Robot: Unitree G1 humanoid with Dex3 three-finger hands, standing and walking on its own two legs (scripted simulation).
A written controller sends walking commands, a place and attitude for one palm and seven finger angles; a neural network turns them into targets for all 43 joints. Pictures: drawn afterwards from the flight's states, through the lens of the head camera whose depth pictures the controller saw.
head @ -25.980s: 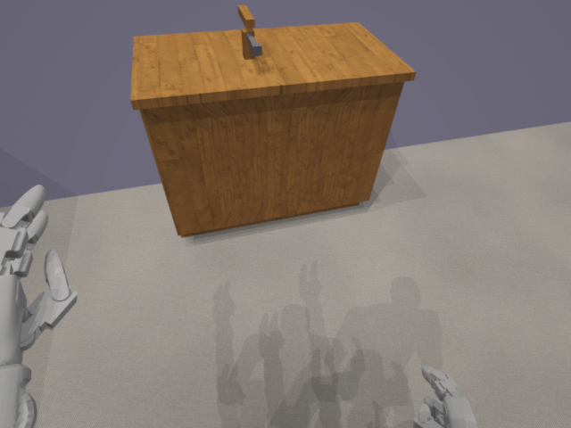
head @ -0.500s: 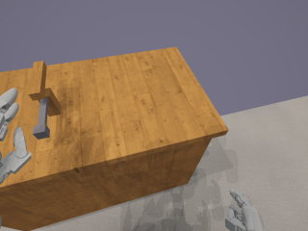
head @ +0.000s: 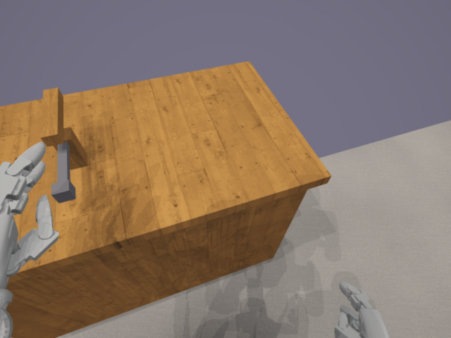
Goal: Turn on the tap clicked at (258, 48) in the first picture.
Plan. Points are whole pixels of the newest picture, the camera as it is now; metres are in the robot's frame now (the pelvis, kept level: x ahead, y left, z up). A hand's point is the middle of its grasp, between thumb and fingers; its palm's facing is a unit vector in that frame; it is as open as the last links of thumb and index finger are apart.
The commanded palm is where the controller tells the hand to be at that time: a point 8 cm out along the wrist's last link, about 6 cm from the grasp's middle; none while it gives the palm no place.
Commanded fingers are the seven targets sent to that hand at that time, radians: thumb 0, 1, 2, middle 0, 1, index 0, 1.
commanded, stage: come to a stop and stand still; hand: left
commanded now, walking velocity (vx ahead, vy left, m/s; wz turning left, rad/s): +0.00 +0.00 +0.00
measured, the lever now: (63, 191) +0.33 +0.31 +0.05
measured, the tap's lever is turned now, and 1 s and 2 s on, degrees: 0 0 0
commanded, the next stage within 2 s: look again from close up in 0.82 s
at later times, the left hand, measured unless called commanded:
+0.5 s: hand out of the picture +0.24 +0.33 +0.15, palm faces +0.38 -0.85 -0.37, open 7.4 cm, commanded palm +0.18 +0.36 +0.18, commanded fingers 0.00 0.90 0.90 -0.20 -0.30 -0.20 -0.30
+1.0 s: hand out of the picture +0.24 +0.31 +0.17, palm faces +0.37 -0.83 -0.41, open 7.4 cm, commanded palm +0.18 +0.34 +0.18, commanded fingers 0.00 0.90 0.90 -0.20 -0.30 -0.20 -0.30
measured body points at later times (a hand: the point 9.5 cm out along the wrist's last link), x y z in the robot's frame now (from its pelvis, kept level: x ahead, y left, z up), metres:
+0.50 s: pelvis +0.02 +0.07 +0.01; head +0.05 +0.10 +0.45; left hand +0.22 +0.37 +0.17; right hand +0.22 -0.12 -0.06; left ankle +0.02 +0.12 -0.73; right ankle +0.04 -0.07 -0.73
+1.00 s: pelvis +0.03 +0.05 +0.01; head +0.05 +0.07 +0.46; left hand +0.21 +0.35 +0.19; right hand +0.21 -0.17 -0.07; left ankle +0.02 +0.12 -0.73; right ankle +0.04 -0.07 -0.73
